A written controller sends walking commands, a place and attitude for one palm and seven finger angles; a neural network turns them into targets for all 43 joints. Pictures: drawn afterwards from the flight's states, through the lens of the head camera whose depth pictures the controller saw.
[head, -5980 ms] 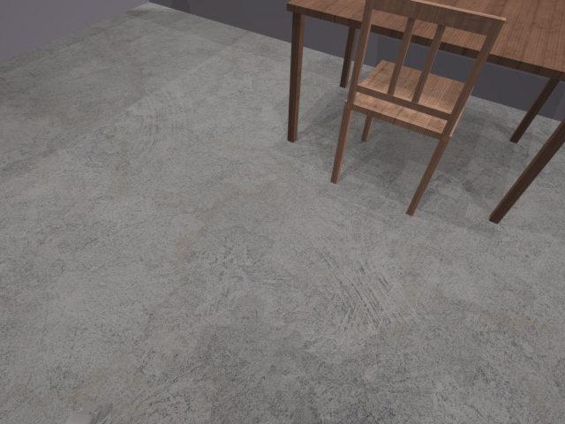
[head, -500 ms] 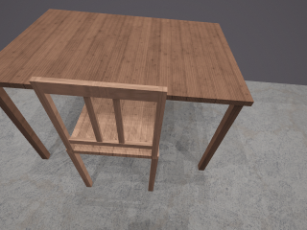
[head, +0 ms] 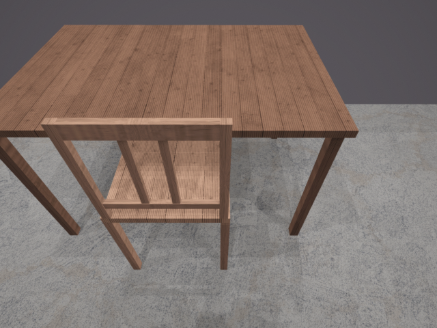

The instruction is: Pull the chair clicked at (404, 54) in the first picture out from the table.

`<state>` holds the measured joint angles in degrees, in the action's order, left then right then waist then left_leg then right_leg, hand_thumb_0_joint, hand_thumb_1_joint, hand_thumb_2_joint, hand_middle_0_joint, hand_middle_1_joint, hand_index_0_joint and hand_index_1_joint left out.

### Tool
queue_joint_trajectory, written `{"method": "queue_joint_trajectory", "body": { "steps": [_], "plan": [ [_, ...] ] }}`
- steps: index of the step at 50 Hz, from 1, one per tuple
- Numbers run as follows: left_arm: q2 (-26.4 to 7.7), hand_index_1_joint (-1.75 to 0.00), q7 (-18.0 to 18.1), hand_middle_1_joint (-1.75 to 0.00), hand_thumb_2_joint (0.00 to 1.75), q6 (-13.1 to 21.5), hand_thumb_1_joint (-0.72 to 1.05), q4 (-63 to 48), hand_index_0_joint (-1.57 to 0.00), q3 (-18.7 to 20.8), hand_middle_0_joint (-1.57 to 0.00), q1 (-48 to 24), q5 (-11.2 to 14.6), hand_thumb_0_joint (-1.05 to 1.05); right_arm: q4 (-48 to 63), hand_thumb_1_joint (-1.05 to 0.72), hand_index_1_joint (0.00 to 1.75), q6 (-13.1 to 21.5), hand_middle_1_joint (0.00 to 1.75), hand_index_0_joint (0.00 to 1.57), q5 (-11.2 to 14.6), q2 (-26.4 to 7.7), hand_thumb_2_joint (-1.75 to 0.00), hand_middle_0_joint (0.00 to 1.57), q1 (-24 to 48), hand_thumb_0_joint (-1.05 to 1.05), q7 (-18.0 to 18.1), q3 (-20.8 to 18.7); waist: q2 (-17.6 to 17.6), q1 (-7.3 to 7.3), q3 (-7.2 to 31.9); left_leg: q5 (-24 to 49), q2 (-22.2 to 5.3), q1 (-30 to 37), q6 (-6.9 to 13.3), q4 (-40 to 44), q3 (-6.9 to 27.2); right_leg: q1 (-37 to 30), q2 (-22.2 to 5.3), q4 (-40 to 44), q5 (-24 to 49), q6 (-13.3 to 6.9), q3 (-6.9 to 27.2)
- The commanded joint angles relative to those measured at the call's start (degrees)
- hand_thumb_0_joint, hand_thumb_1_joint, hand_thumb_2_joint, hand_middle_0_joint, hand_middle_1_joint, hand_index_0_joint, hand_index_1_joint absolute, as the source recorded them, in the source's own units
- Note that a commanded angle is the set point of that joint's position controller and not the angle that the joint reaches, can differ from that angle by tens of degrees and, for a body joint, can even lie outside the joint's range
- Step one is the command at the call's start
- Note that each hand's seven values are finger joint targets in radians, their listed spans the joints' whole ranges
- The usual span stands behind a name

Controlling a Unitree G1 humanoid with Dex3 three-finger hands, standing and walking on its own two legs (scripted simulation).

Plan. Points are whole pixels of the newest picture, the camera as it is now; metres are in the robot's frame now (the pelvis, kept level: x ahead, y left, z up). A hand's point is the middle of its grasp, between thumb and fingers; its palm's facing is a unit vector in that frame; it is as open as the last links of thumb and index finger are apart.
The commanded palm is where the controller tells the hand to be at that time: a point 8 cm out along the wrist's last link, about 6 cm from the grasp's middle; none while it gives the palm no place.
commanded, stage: look again from close up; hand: left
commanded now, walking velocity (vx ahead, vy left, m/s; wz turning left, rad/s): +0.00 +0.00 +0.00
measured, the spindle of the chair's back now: (135, 173) +0.50 +0.26 -0.08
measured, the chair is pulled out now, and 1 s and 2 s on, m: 0.00 0.00 0.00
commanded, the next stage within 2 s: shuffle to correct the standing spot in 1.22 s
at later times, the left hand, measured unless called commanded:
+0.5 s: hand out of the picture +0.03 +0.16 -0.17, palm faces +0.00 -0.98 -0.22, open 7.3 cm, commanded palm none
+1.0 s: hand out of the picture +0.03 +0.14 -0.17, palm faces +0.01 -0.98 -0.20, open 7.3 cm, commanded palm none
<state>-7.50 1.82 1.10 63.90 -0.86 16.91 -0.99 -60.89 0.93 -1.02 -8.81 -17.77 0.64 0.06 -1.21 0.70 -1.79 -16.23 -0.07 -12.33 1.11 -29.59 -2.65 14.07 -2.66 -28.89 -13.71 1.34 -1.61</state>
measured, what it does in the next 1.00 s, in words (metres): stands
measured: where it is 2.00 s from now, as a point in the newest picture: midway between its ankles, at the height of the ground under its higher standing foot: outside the picture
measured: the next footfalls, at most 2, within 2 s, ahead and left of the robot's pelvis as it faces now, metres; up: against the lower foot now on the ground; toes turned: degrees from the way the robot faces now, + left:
none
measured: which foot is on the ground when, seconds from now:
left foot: down 0.00-1.00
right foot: down 0.00-1.00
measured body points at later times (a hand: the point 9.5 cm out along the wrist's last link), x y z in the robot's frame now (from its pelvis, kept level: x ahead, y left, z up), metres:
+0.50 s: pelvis +0.01 -0.02 +0.00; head +0.03 -0.03 +0.45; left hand +0.03 +0.21 -0.15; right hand +0.01 -0.23 -0.16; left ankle +0.00 +0.10 -0.74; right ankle +0.02 -0.14 -0.74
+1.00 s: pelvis +0.02 -0.03 +0.01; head +0.04 -0.04 +0.45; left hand +0.03 +0.20 -0.15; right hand +0.03 -0.25 -0.16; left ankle +0.00 +0.10 -0.74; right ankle +0.02 -0.14 -0.74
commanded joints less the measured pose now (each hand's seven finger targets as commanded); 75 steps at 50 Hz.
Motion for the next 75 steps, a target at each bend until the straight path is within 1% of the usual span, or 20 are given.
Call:
{"method": "queue_joint_trajectory", "body": {
  "steps": [1,5,7,10,12,23,31,35,37,40,46,50,52,61,65,66,68,71,74,75],
  "plan": [
    [-6.9,-0.3,0.3,-0.3,0.9,0.5,0.9,-3.4,-0.2,0.9,-0.2,2.0,0.1,0.0,3.6,-0.9,0.3,1.0,0.3,0.2,0.3,-5.0,-0.9,0.2,-2.7,0.0,0.4,-0.6,0.8,-0.32,-3.7,-0.5,-5.2,-5.5,1.0,9.2,6.6,0.8,-2.4,4.5,-3.4,-3.4,4.0],
    [-6.8,-0.3,0.3,-0.3,0.9,0.4,0.9,-3.7,-0.2,1.0,-0.2,2.4,0.2,0.0,2.9,-0.9,0.3,1.1,0.3,0.2,0.2,-5.7,-0.9,0.2,-3.1,0.0,0.4,-0.5,1.7,-0.6,-4.5,-2.1,-5.0,-5.7,1.1,10.9,6.8,0.4,-2.4,4.6,-2.5,-3.3,4.4],
    [-6.9,-0.3,0.2,-0.3,0.9,0.3,0.9,-3.8,-0.2,1.1,-0.2,2.5,0.3,0.0,2.4,-0.9,0.3,1.1,0.3,0.2,0.2,-5.8,-0.9,0.2,-2.8,0.0,0.5,-0.4,0.8,-0.84,-4.1,-1.3,-4.9,-5.2,1.0,11.2,6.3,-0.1,-2.4,4.6,-1.5,-3.2,4.3],
    [-7.1,-0.3,0.2,-0.3,0.9,0.4,0.9,-3.7,-0.2,1.2,-0.2,2.2,0.4,0.0,1.8,-0.9,0.3,1.2,0.3,0.2,0.3,-5.8,-0.9,0.2,-3.1,0.0,0.5,-0.3,2.6,-0.65,-2.9,1.5,-4.9,-3.1,0.9,10.6,5.5,-0.2,-2.7,4.9,-0.1,-3.1,4.8],
    [-7.4,-0.3,0.2,-0.3,0.9,0.4,0.9,-3.8,-0.2,1.3,-0.2,2.1,0.3,0.0,1.2,-0.9,0.3,1.3,0.3,0.2,0.3,-5.8,-0.9,0.2,-2.9,0.0,0.5,-0.2,1.7,-0.84,-2.8,2.9,-4.9,-3.0,0.8,10.6,5.2,-0.8,-2.8,4.9,1.2,-3.0,4.7],
    [-7.7,-0.3,0.3,-0.3,0.9,0.9,0.9,-2.6,-0.2,1.6,-0.2,1.8,0.4,0.0,-1.3,-0.9,0.3,1.4,0.3,0.2,0.4,-5.3,-0.9,0.2,-1.5,0.0,0.8,-0.1,2.4,-0.84,0.0,10.2,-5.0,1.3,0.3,8.8,3.7,-2.9,-3.7,5.0,10.2,-3.1,5.1],
    [-7.9,-0.3,0.3,-0.3,0.9,0.8,0.9,-1.9,-0.2,1.5,-0.2,1.7,0.4,0.0,-2.3,-0.9,0.3,1.1,0.3,0.2,0.4,-4.8,-0.9,0.2,-0.8,0.0,1.0,-0.1,1.6,-0.78,-1.0,9.7,-5.3,2.1,-0.1,9.5,3.4,-2.8,-3.5,6.2,10.1,-3.2,5.1],
    [-7.9,-0.3,0.3,-0.3,0.9,0.9,0.9,-1.6,-0.2,1.4,-0.2,2.0,0.4,0.0,-2.6,-0.9,0.3,1.1,0.3,0.2,0.5,-5.1,-0.9,0.2,-0.7,0.0,1.0,0.0,1.8,-0.73,0.1,10.3,-5.2,2.9,-0.3,9.2,3.2,-3.5,-3.8,6.4,11.5,-3.2,5.3],
    [-7.9,-0.3,0.3,-0.3,0.9,0.9,0.9,-1.6,-0.2,1.4,-0.2,1.9,0.4,0.0,-2.7,-0.9,0.3,1.0,0.3,0.2,0.4,-5.0,-0.9,0.2,-0.5,0.0,1.0,-0.1,1.7,-0.74,-1.1,9.9,-5.2,2.4,-0.3,9.3,3.2,-3.0,-3.7,6.7,11.0,-3.3,5.2],
    [-8.1,-0.3,0.3,-0.3,0.9,1.0,0.9,-1.5,-0.2,1.5,-0.2,2.1,0.4,0.0,-2.9,-0.9,0.3,1.1,0.3,0.2,0.4,-5.1,-0.9,0.2,-0.6,0.0,1.1,0.0,1.5,-0.75,0.3,11.0,-5.4,3.2,-0.4,9.2,3.1,-4.0,-3.8,6.5,12.5,-3.3,5.0],
    [-7.7,-0.3,0.3,-0.3,0.9,0.9,0.9,-1.5,-0.2,1.5,-0.2,2.3,0.3,0.0,-3.1,-0.9,0.3,1.0,0.3,0.2,0.5,-4.5,-0.9,0.2,-0.6,0.0,1.1,0.0,1.8,-0.96,-1.1,10.3,-5.5,2.9,-0.4,9.9,3.1,-3.7,-3.5,7.2,11.6,-3.3,4.8],
    [-7.8,-0.3,0.3,-0.3,0.9,1.0,0.9,-1.4,-0.2,1.6,-0.2,2.5,0.4,0.0,-3.2,-0.9,0.3,1.1,0.3,0.2,0.4,-4.8,-0.9,0.2,-1.0,0.0,1.1,0.0,2.1,-0.91,0.0,10.5,-5.4,3.3,-0.5,9.6,3.2,-4.1,-3.7,7.2,12.1,-3.4,5.1],
    [-7.9,-0.3,0.3,-0.3,0.9,1.0,0.9,-1.5,-0.2,1.6,-0.2,2.5,0.4,0.0,-3.4,-0.9,0.3,1.1,0.3,0.2,0.4,-4.7,-0.9,0.2,-1.0,0.0,1.1,0.0,1.8,-1.03,-1.2,10.5,-5.4,2.7,-0.5,9.6,3.0,-3.9,-3.6,7.3,12.2,-3.4,4.9],
    [-7.4,-0.3,0.2,-0.3,0.9,0.7,0.9,-1.5,-0.2,1.5,-0.2,3.0,0.4,0.0,-3.7,-0.9,0.3,0.9,0.3,0.2,0.5,-3.7,-0.9,0.2,-1.8,0.0,1.1,0.1,1.8,-1.0,-2.4,8.0,-5.4,2.2,-0.4,10.6,3.1,-2.9,-3.1,8.5,7.6,-3.4,5.0],
    [-7.2,-0.3,0.3,-0.3,0.9,0.9,0.9,-1.5,-0.2,1.6,-0.2,3.3,0.4,0.0,-3.7,-0.9,0.3,1.1,0.3,0.2,0.5,-3.9,-0.9,0.2,-2.5,0.0,1.2,0.1,1.8,-0.99,-0.5,9.6,-5.4,2.5,-0.4,10.1,3.2,-4.1,-3.3,7.7,9.9,-3.4,5.0],
    [-7.0,-0.3,0.2,-0.3,0.9,0.8,0.9,-1.4,-0.2,1.6,-0.2,3.5,0.4,0.0,-3.8,-0.9,0.3,1.1,0.3,0.2,0.5,-3.5,-0.9,0.2,-2.1,0.0,1.2,0.0,2.1,-1.12,-1.3,9.2,-5.5,2.4,-0.4,10.3,3.1,-3.9,-3.1,8.0,9.6,-3.4,4.9],
    [-6.7,-0.3,0.1,-0.3,0.9,0.6,0.9,-1.1,-0.2,1.7,-0.2,4.3,0.2,0.0,-4.3,-0.9,0.3,0.8,0.3,0.2,0.3,-3.6,-0.9,0.2,-3.1,0.0,1.1,0.0,2.4,-1.15,-1.2,3.1,-4.9,2.1,-0.2,9.3,2.6,-3.3,-3.0,7.8,1.1,-3.7,4.8],
    [-7.0,-0.3,-0.3,-0.3,0.9,0.1,0.9,-1.6,-0.2,2.2,-0.2,4.2,-0.1,0.0,-4.2,-0.9,0.3,0.3,0.3,0.2,-0.1,-3.3,-0.9,0.2,-3.9,0.0,0.8,-0.3,2.6,-1.01,-5.0,-7.0,-4.4,-0.7,0.5,9.1,2.7,0.8,-2.2,8.1,-13.0,-4.5,5.4],
    [-6.5,-0.3,-0.6,-0.3,0.9,0.1,0.9,-1.9,-0.2,2.6,-0.2,4.8,-0.3,0.0,-3.8,-0.9,0.3,0.4,0.3,0.2,-0.2,-3.0,-0.9,0.2,-4.7,0.0,0.7,-0.5,0.9,-0.92,-7.7,-9.3,-4.6,-2.7,1.2,8.7,3.6,3.1,-1.9,6.5,-15.1,-5.2,5.5],
    [-6.2,-0.3,-0.7,-0.3,0.9,0.3,0.9,-2.0,-0.2,2.7,-0.2,5.2,-0.2,0.0,-3.7,-0.9,0.3,0.7,0.3,0.2,-0.2,-2.9,-0.9,0.2,-5.1,0.0,0.7,-0.6,0.6,-0.88,-7.1,-7.6,-4.9,-2.2,1.5,8.4,3.9,2.9,-1.7,5.4,-13.2,-5.4,5.2]
  ]
}}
